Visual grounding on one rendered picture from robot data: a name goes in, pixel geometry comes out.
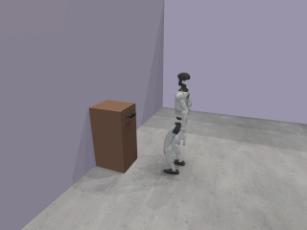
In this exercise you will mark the robot right upper arm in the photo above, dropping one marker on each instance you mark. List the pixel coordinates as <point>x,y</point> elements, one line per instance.
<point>189,100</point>

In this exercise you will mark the right robot shin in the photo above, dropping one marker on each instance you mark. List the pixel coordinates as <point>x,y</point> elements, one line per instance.
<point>176,149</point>

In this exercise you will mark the robot left foot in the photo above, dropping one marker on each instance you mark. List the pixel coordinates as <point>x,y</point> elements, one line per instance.
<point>171,172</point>

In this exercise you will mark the drawer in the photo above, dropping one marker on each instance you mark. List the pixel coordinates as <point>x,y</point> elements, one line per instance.
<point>127,113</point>

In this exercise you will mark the robot left hand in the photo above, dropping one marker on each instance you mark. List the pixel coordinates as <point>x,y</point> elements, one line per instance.
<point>182,136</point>

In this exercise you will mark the left robot forearm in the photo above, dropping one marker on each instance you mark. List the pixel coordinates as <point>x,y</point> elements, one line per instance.
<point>184,119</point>

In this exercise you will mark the handle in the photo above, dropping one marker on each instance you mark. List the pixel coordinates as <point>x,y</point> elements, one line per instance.
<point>132,115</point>

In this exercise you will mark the robot left upper arm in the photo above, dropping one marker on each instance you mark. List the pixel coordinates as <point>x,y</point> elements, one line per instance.
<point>181,101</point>

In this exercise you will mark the cabinet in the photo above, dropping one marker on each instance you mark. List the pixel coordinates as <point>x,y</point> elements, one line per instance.
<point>115,144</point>

